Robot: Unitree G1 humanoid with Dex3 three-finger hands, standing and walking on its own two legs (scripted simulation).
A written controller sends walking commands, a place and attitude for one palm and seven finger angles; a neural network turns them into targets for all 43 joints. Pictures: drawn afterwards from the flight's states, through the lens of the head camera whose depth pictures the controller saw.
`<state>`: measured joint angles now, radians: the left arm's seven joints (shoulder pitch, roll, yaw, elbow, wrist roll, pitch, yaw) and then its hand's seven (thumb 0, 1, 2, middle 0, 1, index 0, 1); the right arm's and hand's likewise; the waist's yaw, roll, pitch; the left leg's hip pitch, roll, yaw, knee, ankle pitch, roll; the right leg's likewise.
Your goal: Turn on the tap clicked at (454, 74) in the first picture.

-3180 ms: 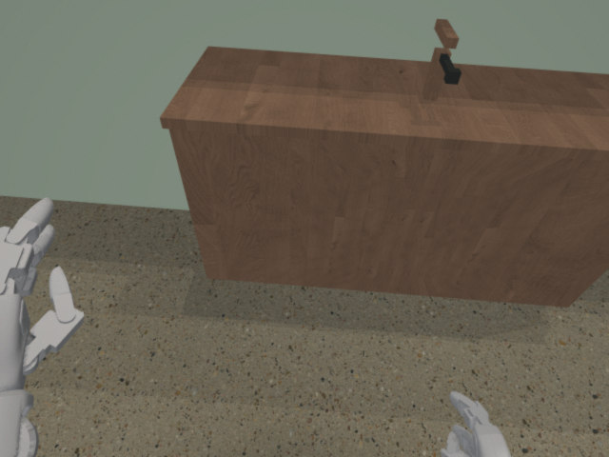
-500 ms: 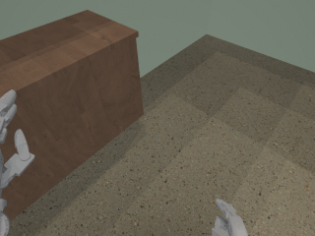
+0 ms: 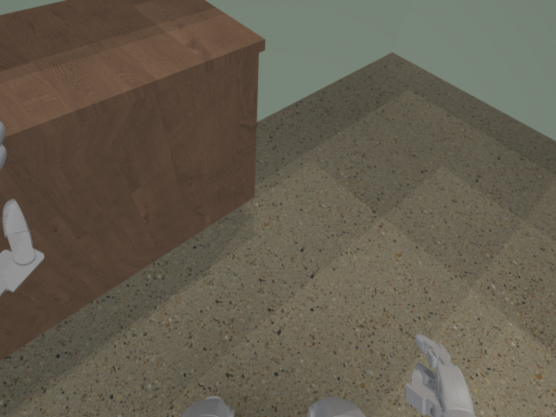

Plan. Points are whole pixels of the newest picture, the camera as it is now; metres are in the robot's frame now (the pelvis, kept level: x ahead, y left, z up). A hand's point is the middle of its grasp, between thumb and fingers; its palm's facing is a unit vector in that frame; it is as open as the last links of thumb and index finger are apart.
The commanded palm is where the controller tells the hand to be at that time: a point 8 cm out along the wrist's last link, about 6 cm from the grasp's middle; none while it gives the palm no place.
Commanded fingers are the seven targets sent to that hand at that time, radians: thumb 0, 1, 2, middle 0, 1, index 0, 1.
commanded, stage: turn to face it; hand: left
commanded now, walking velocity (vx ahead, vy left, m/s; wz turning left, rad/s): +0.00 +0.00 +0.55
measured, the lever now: out of the picture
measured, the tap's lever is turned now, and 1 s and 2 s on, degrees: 0 0 0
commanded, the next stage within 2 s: take the last steps up to it in 0.44 s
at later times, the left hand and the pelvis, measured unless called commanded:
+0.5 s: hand (13, 379) +0.14 +0.21 +0.18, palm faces +0.59 -0.71 -0.39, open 7.4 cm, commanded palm +0.07 +0.25 +0.19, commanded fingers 0.00 0.90 0.90 -0.20 -0.30 -0.20 -0.30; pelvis -0.01 -0.06 +0.01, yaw +15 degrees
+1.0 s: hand out of the picture +0.05 +0.21 +0.19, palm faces +0.71 -0.60 -0.38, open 7.4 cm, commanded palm -0.01 +0.23 +0.19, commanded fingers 0.00 0.90 0.90 -0.20 -0.30 -0.20 -0.30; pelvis -0.05 -0.09 +0.01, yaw +22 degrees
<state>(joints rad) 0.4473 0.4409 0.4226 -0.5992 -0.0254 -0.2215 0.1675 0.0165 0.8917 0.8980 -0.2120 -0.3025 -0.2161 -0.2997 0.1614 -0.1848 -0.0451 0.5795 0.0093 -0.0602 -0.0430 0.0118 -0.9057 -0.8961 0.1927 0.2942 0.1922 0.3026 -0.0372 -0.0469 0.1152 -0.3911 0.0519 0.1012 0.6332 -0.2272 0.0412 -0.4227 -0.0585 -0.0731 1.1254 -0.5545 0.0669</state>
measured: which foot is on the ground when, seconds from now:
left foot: down 0.00-0.24, up 0.26-0.54, down 0.56-0.88, up 0.90-1.00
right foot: up 0.00-0.22, down 0.24-0.56, up 0.58-0.86, down 0.88-1.00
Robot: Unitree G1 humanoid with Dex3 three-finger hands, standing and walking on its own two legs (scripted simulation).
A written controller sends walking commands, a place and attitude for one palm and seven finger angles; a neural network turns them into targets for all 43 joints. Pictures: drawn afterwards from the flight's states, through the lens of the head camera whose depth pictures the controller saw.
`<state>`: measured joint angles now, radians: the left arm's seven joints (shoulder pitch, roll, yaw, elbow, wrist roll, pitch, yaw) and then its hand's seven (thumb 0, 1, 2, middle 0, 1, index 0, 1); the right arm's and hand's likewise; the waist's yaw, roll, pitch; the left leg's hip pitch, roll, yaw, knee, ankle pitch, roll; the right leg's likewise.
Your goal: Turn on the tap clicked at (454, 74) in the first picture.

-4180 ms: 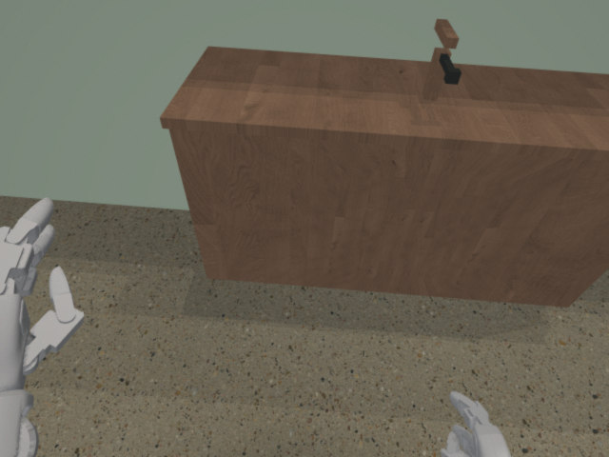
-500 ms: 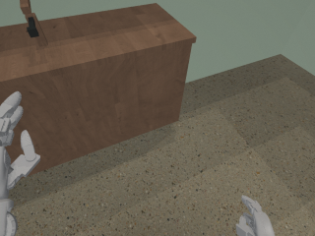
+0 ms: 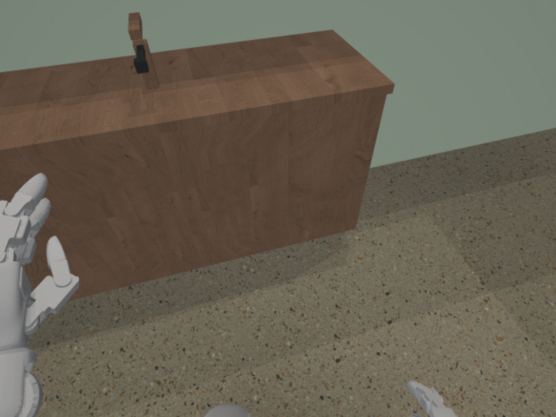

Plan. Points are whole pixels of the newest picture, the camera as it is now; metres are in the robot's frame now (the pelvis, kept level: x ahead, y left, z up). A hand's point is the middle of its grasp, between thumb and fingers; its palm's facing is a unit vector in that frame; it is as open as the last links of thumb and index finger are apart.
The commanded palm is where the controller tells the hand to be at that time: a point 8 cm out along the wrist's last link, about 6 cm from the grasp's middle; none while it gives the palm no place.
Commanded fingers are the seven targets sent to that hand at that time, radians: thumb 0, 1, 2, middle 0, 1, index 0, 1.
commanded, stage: take the last steps up to it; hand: left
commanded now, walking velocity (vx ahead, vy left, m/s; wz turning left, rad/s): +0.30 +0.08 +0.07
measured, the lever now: (141, 65) +0.84 +0.42 +0.12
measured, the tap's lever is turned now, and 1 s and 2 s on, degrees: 0 0 0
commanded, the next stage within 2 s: none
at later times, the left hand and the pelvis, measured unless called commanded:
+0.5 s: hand (63, 226) +0.27 +0.27 +0.18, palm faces +0.38 -0.82 -0.42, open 7.4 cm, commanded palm +0.22 +0.32 +0.18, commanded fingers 0.00 0.90 0.90 -0.20 -0.30 -0.20 -0.30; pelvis +0.06 +0.04 +0.00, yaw +0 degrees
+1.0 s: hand (92, 165) +0.39 +0.31 +0.17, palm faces +0.42 -0.83 -0.37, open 7.4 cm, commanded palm +0.33 +0.34 +0.18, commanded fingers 0.00 0.90 0.90 -0.20 -0.30 -0.20 -0.30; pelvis +0.17 +0.06 -0.01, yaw -1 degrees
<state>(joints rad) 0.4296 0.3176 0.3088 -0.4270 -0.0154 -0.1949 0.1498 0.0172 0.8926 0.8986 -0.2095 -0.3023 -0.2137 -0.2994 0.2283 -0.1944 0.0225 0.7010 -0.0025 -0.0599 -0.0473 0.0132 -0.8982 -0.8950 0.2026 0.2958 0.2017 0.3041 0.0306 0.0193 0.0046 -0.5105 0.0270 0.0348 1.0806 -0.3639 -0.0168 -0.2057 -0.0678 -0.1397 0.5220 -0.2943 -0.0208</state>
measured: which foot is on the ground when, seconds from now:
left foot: up 0.00-0.22, down 0.24-0.60, up 0.62-0.90, down 0.92-1.00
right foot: down 0.00-0.24, up 0.26-0.56, down 0.58-0.94, up 0.96-1.00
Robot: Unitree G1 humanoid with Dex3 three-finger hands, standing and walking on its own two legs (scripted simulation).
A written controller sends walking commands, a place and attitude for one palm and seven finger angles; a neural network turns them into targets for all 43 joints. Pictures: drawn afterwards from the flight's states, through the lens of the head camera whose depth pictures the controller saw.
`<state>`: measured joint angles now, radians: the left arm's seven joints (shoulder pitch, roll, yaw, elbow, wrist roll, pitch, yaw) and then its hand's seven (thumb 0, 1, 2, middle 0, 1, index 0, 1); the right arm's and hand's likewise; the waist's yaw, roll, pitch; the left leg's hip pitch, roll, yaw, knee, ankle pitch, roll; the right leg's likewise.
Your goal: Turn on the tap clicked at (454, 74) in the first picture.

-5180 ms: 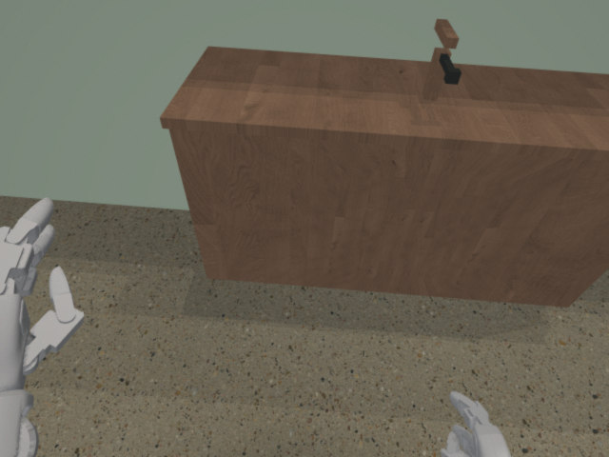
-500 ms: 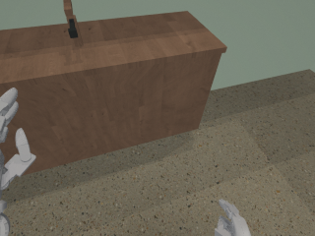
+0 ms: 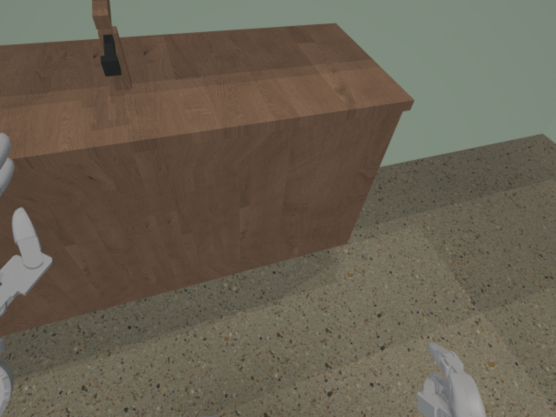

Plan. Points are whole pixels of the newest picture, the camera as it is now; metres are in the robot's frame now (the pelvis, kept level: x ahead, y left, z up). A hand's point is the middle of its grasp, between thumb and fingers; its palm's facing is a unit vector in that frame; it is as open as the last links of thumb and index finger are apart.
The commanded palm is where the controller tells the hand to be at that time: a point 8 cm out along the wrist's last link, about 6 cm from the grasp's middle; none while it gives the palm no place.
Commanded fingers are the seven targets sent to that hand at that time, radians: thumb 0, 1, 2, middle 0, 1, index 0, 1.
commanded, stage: take the last steps up to it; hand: left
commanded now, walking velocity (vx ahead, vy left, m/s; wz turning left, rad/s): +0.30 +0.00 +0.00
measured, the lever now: (111, 65) +0.66 +0.36 +0.13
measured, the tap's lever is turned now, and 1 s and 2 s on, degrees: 0 0 0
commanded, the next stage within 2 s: come to a stop and stand still in 1.08 s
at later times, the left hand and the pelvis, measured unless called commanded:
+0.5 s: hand (130, 188) +0.32 +0.20 +0.18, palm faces +0.40 -0.82 -0.41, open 7.4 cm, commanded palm +0.26 +0.25 +0.19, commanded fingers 0.00 0.90 0.90 -0.20 -0.30 -0.20 -0.30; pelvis +0.11 -0.03 +0.01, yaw +1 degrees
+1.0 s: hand (153, 139) +0.41 +0.20 +0.18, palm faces +0.42 -0.78 -0.46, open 7.4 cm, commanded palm +0.35 +0.24 +0.19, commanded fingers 0.00 0.90 0.90 -0.20 -0.30 -0.20 -0.30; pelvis +0.20 -0.04 +0.00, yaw +1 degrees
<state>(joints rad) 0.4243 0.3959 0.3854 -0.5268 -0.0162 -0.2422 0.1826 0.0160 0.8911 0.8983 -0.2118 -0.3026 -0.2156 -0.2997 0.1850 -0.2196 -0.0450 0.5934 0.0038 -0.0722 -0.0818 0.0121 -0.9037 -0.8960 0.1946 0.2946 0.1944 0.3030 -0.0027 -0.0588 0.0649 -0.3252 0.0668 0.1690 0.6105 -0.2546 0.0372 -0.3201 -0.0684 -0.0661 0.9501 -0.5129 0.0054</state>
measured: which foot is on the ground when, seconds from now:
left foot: down 0.00-0.32, up 0.34-0.62, down 0.64-0.96, up 0.98-1.00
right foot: up 0.00-0.30, down 0.32-0.66, up 0.68-0.92, down 0.94-1.00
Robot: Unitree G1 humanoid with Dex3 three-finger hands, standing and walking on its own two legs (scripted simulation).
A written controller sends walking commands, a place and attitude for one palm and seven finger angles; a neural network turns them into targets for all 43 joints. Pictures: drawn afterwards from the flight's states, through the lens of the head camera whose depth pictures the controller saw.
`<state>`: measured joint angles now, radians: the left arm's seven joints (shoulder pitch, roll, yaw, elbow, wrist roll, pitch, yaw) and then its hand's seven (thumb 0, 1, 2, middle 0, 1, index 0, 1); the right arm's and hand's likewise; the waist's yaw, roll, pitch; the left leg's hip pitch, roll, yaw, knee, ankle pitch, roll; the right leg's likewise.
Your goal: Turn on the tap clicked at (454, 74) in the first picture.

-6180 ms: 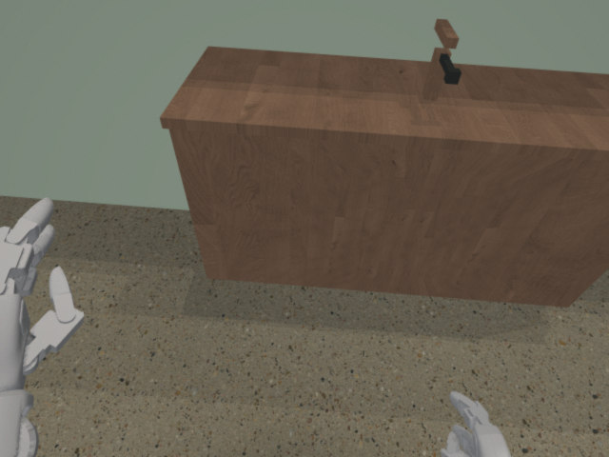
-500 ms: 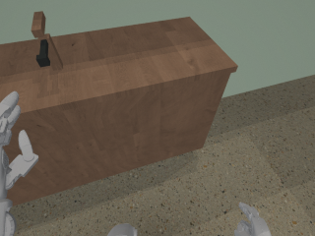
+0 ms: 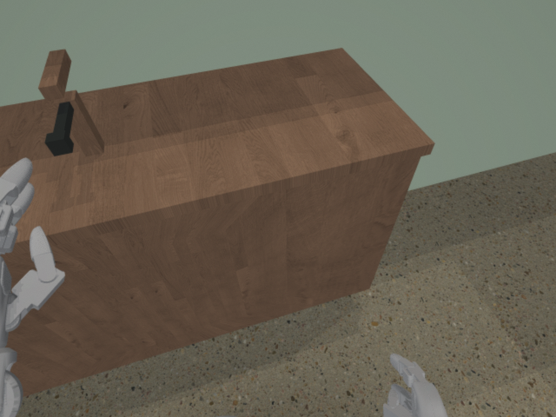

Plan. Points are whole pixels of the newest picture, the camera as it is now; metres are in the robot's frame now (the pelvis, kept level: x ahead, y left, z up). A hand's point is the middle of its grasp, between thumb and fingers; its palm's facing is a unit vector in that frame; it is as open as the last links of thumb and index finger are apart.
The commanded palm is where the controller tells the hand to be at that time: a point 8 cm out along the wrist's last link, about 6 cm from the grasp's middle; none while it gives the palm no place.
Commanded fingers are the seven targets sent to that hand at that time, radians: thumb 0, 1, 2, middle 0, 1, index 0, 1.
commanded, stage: take the last steps up to it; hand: left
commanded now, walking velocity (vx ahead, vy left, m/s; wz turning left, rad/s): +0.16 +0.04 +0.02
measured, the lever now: (59, 143) +0.47 +0.39 +0.14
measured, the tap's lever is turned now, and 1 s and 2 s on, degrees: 0 0 0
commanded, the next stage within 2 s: come to a stop and stand still in 0.08 s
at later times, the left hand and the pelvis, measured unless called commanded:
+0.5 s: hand (79, 243) +0.25 +0.23 +0.18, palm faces +0.39 -0.82 -0.42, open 7.4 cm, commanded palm +0.20 +0.28 +0.19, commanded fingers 0.00 0.90 0.90 -0.20 -0.30 -0.20 -0.30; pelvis +0.04 +0.00 +0.01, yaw +0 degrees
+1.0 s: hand (53, 239) +0.26 +0.27 +0.18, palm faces +0.39 -0.86 -0.32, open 7.4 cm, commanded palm +0.19 +0.29 +0.19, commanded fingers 0.00 0.90 0.90 -0.20 -0.30 -0.20 -0.30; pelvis +0.02 +0.02 +0.02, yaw -3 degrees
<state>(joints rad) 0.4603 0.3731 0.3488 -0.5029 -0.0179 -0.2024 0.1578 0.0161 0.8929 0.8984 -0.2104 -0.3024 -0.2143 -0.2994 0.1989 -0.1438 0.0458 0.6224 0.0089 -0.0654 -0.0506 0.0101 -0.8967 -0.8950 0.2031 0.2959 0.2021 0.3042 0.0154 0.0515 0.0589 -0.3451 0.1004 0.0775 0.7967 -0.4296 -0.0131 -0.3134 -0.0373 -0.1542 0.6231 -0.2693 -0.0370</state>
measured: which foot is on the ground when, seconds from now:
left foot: up 0.00-0.22, down 0.24-1.00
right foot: down 0.00-1.00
